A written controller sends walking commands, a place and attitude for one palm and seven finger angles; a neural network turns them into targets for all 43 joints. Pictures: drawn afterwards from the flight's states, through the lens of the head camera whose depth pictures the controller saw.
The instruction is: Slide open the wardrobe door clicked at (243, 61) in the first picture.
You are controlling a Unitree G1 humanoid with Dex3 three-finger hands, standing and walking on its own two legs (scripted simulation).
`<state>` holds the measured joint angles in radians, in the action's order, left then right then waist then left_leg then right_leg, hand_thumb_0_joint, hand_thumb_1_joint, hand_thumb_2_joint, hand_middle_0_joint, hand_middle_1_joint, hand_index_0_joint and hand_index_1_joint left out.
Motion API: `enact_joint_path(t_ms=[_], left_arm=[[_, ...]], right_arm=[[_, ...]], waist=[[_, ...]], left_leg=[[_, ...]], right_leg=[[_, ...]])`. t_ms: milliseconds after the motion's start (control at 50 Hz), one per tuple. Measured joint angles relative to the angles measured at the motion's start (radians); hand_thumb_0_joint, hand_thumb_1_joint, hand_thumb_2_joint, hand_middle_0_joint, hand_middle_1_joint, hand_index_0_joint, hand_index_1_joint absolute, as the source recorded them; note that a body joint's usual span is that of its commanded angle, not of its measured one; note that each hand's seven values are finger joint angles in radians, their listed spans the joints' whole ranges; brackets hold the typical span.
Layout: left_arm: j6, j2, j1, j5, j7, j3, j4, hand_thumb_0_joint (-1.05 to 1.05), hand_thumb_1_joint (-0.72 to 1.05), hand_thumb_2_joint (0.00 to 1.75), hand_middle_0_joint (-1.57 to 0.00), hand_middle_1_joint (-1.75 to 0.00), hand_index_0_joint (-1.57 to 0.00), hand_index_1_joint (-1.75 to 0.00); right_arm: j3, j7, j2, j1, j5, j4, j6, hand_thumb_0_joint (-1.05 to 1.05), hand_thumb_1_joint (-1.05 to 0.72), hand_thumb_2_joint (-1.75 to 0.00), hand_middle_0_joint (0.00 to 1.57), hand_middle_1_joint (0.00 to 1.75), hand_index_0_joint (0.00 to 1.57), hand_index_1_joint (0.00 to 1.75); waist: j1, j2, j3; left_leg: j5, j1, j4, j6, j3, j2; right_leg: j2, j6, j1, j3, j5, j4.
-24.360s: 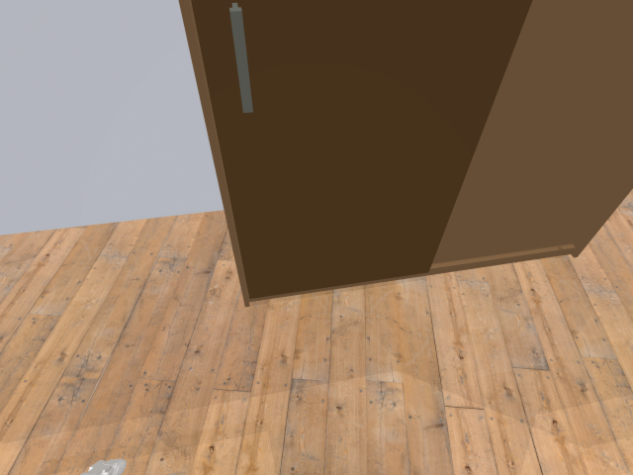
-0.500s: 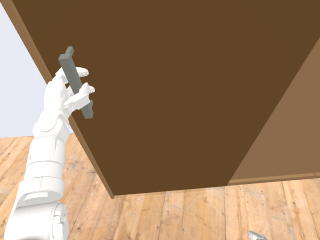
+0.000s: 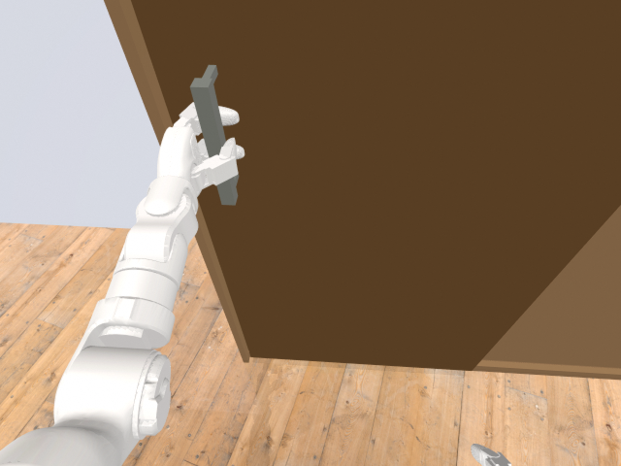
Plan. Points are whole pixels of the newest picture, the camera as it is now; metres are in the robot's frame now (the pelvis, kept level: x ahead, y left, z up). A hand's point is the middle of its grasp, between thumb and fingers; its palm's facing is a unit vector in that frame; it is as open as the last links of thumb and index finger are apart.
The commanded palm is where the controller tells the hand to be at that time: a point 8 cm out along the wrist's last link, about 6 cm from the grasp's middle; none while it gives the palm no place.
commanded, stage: tug the door sideways, standing still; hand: left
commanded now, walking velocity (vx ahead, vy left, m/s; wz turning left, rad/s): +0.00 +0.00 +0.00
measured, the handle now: (221, 140) +0.50 +0.16 +0.16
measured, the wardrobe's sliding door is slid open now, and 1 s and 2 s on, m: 0.01 0.18 0.43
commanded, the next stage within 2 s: step sideways, sliding the door along in 0.06 s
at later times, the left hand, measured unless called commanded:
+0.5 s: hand (279, 164) +0.45 +0.07 +0.16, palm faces +0.06 -0.99 -0.15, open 5.9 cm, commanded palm +0.43 +0.10 +0.16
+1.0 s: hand (368, 168) +0.45 -0.04 +0.16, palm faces +0.21 -0.97 -0.08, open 6.1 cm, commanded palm +0.43 -0.05 +0.16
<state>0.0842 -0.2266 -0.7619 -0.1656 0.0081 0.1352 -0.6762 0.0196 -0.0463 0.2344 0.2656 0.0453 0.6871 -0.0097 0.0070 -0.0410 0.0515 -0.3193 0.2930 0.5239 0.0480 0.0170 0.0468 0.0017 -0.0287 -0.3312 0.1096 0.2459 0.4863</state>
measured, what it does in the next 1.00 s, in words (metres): steps to the right: right foot, then left foot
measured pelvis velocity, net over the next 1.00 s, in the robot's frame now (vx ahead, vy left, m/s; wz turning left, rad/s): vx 0.02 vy -0.22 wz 0.07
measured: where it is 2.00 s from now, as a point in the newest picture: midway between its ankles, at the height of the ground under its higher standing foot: outside the picture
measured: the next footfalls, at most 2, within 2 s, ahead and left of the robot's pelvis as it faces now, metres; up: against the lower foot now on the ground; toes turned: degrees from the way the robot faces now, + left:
right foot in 0.62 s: +0.10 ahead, -0.22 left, +0.00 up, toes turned -5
left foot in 0.88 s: +0.06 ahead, -0.05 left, +0.00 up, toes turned +14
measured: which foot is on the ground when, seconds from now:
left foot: down 0.00-0.62, up 0.64-0.86, down 0.88-1.00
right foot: down 0.00-0.26, up 0.28-0.60, down 0.62-0.88, up 0.90-1.00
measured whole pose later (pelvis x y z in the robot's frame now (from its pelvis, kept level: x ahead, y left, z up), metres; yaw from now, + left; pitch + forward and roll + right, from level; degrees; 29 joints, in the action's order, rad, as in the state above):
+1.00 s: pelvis +0.02 -0.22 -0.01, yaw +4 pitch -2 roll -1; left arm -0.07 -0.21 -0.75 -0.11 0.12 0.03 -0.40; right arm -0.04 -0.04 0.23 0.09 0.04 0.66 -0.07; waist 0.10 -0.03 -0.26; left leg -0.31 0.29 0.64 -0.05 -0.11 -0.15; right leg 0.00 -0.01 -0.52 0.03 0.45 1.09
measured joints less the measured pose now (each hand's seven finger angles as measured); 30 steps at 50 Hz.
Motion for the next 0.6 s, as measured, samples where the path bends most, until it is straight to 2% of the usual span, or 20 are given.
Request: enact_joint_path(t_ms=[180, 220, 260, 320, 380, 460, 540, 600], left_arm=[[-0.077, 0.039, -0.093, -0.01, 0.06, -0.073, -0.13, 0.02, 0.77, 0.79, -0.32, -1.39, -0.3, -1.4], [-0.109, 0.028, -0.101, 0.029, 0.043, -0.062, -0.153, 0.02, 0.75, 0.79, -0.33, -1.38, -0.3, -1.4], [-0.139, 0.005, -0.099, 0.045, 0.049, -0.071, -0.165, 0.0, 0.72, 0.79, -0.35, -1.38, -0.32, -1.4], [-0.168, -0.015, -0.083, 0.048, 0.063, -0.078, -0.17, -0.01, 0.69, 0.8, -0.39, -1.39, -0.33, -1.4], [-0.175, -0.013, -0.071, 0.043, 0.068, -0.076, -0.174, -0.01, 0.68, 0.81, -0.4, -1.38, -0.34, -1.4], [-0.174, -0.012, -0.08, 0.045, 0.058, -0.078, -0.176, -0.01, 0.67, 0.83, -0.42, -1.38, -0.35, -1.4], [-0.18, -0.042, -0.08, 0.049, 0.046, -0.071, -0.158, -0.01, 0.67, 0.84, -0.43, -1.38, -0.36, -1.4], [-0.181, -0.081, -0.071, 0.055, 0.04, -0.047, -0.141, -0.02, 0.67, 0.84, -0.44, -1.39, -0.35, -1.4]], right_arm=[[0.0, 0.015, 0.002, 0.051, -0.005, 0.055, -0.045, 0.01, -0.9, -0.9, 0.2, 0.3, 0.2, 0.3], [0.008, 0.002, 0.005, 0.043, -0.008, 0.062, -0.038, 0.01, -0.9, -0.89, 0.2, 0.3, 0.2, 0.3], [0.004, -0.019, 0.002, 0.039, -0.009, 0.057, -0.037, 0.01, -0.9, -0.89, 0.2, 0.3, 0.2, 0.3], [-0.007, -0.046, -0.003, 0.044, -0.017, 0.053, -0.044, 0.01, -0.9, -0.89, 0.2, 0.3, 0.2, 0.3], [-0.012, -0.053, -0.009, 0.05, -0.017, 0.065, -0.033, 0.01, -0.9, -0.9, 0.2, 0.3, 0.2, 0.3], [0.002, -0.05, -0.024, 0.052, -0.012, 0.074, -0.006, 0.01, -0.9, -0.89, 0.2, 0.3, 0.2, 0.3], [-0.001, -0.048, -0.026, 0.037, -0.004, 0.055, 0.0, 0.01, -0.91, -0.89, 0.21, 0.3, 0.2, 0.3], [-0.006, -0.043, -0.016, 0.019, 0.003, 0.03, -0.002, 0.01, -0.91, -0.89, 0.21, 0.3, 0.2, 0.3]], waist=[[-0.009, -0.003, -0.01], [-0.018, -0.002, -0.021], [-0.026, 0.003, -0.036], [-0.036, -0.003, -0.057], [-0.039, -0.028, -0.076], [-0.015, -0.035, -0.104], [0.02, -0.027, -0.138], [0.034, -0.029, -0.158]], left_leg=[[0.005, 0.039, 0.033, 0.004, 0.004, 0.011], [0.003, 0.037, 0.039, 0.007, -0.007, 0.01], [-0.003, 0.027, 0.045, 0.01, -0.024, 0.01], [-0.015, 0.001, 0.051, 0.009, -0.037, 0.004], [-0.007, -0.035, 0.025, -0.004, -0.017, -0.018], [0.003, -0.074, -0.005, -0.037, 0.012, -0.062], [-0.013, -0.098, 0.004, -0.085, 0.02, -0.111], [-0.052, -0.098, 0.06, -0.127, 0.031, -0.152]], right_leg=[[-0.013, 0.003, -0.035, 0.006, -0.003, 0.032], [-0.012, 0.005, -0.041, -0.005, -0.002, 0.045], [-0.012, 0.005, -0.047, -0.022, 0.008, 0.073], [0.002, 0.004, -0.076, -0.059, 0.124, 0.24], [0.021, 0.0, -0.109, -0.076, 0.201, 0.421], [0.012, 0.008, -0.12, -0.074, 0.178, 0.423], [-0.011, 0.017, -0.111, -0.068, 0.133, 0.319], [-0.012, 0.016, -0.059, -0.054, 0.072, 0.186]])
